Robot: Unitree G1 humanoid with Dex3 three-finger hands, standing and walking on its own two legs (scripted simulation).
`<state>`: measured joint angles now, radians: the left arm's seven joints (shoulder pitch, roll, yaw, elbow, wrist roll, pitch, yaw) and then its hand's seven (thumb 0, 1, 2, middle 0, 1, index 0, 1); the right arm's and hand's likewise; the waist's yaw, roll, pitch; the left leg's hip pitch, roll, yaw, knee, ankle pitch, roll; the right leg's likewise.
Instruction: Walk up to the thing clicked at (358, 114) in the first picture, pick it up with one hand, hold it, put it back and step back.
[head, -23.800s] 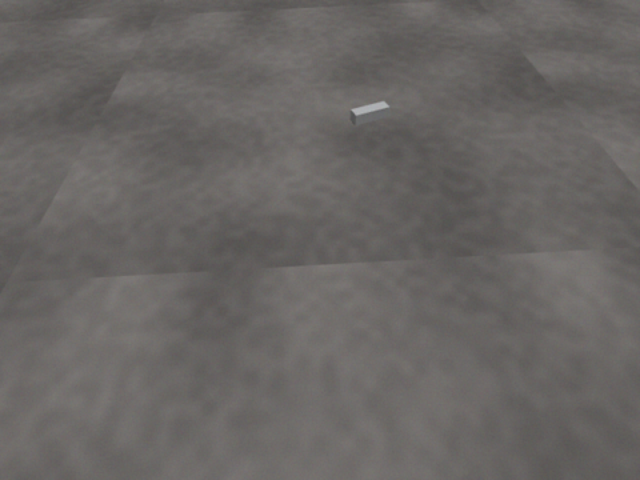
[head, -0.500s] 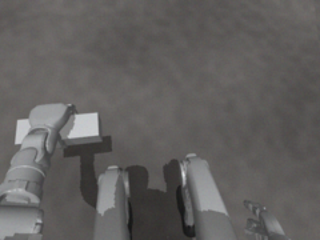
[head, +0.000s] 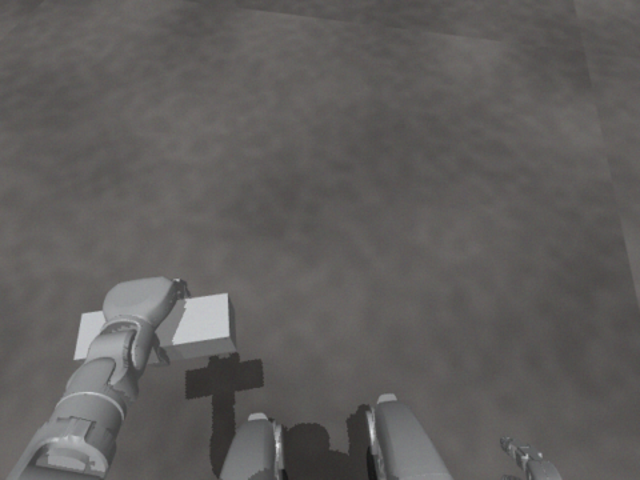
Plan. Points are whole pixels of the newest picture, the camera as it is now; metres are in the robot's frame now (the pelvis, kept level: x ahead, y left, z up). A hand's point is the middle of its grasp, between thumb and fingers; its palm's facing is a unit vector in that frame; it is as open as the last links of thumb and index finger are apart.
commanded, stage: lift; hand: left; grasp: from above
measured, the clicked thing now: (161, 332) +0.35 +0.23 -0.11
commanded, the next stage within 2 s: hold in 0.50 s
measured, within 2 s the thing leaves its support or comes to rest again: neither
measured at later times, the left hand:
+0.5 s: hand (139, 303) +0.35 +0.21 +0.01, palm faces -0.47 -0.06 -0.88, open 9.7 cm
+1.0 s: hand (126, 284) +0.36 +0.21 +0.05, palm faces -0.48 -0.04 -0.88, open 9.7 cm
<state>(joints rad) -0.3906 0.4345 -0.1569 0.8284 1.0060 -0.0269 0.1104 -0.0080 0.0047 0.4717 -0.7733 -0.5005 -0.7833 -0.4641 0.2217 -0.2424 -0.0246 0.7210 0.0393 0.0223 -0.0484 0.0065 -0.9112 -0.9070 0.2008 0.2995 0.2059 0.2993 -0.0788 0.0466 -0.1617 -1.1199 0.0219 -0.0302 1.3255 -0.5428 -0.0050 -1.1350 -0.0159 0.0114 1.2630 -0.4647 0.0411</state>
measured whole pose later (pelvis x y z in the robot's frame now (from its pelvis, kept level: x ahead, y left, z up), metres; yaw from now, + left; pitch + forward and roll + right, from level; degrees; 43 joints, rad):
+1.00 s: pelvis +0.05 +0.00 +0.11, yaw -1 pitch +6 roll +0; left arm -0.28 0.39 -0.21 0.75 1.01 -0.02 0.03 -0.01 0.01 0.46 -0.77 -0.51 -0.78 -0.47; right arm 0.23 -0.26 -0.05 0.70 0.04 0.05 -0.04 0.01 -0.91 -0.90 0.20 0.30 0.20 0.30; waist -0.02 0.04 -0.06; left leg -0.43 0.02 0.02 0.68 -0.35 -0.01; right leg -0.47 -0.02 0.04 0.66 -0.29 0.03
